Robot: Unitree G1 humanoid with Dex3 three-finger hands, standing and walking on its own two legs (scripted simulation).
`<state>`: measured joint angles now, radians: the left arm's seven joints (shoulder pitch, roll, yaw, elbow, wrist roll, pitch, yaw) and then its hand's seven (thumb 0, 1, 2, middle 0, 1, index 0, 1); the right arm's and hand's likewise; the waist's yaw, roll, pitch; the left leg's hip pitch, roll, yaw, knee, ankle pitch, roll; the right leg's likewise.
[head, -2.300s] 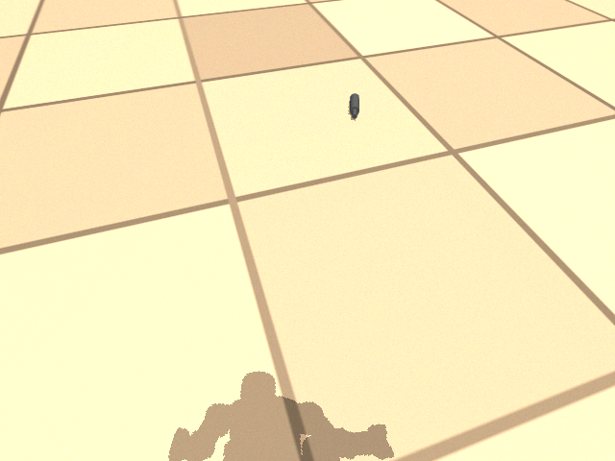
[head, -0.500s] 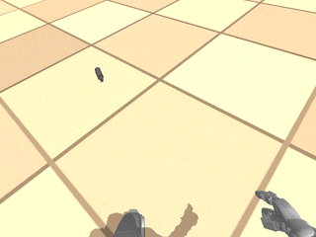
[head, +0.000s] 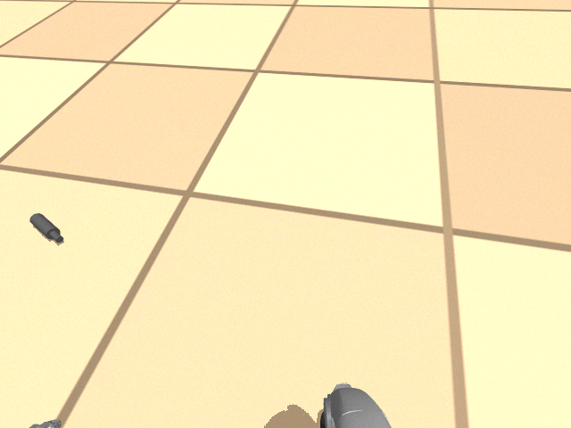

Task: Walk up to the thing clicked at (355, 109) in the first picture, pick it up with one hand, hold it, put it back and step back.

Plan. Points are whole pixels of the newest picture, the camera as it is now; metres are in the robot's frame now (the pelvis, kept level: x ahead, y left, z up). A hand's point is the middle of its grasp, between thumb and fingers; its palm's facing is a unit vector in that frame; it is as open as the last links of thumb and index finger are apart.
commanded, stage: walk up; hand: left
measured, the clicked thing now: (48, 229) +1.22 +0.98 -0.73
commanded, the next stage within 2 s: none
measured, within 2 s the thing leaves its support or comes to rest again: neither
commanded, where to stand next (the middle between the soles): +0.74 +1.05 m, yaw -48 degrees
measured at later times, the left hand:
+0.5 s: hand out of the picture +0.34 +0.52 -0.16, palm faces -0.21 -0.80 -0.57, open 7.4 cm
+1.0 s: hand out of the picture +0.57 +0.63 -0.11, palm faces -0.30 -0.71 -0.64, open 7.4 cm
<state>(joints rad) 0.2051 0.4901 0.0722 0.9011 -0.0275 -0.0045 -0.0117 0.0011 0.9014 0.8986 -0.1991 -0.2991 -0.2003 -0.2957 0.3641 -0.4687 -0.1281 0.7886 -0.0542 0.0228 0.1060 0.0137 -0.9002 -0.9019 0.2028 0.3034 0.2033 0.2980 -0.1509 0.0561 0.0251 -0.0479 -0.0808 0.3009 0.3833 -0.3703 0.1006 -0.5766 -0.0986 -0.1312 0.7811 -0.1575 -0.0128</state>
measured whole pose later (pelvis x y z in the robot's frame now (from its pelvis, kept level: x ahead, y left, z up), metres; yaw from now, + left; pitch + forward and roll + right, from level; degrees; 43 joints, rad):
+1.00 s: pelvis +0.39 +0.35 -0.03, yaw -22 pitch -1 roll -1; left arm 0.33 0.45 0.08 0.83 0.04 -0.07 0.09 0.00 0.89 0.90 -0.21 -0.30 -0.21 -0.30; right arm 0.21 -0.48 -0.10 0.73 -0.07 0.11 0.12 0.01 -0.90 -0.90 0.20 0.30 0.20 0.30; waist -0.02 0.15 0.07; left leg -0.59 0.12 -0.08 1.13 -0.40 -0.01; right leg -0.47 -0.09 0.00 0.78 -0.31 0.00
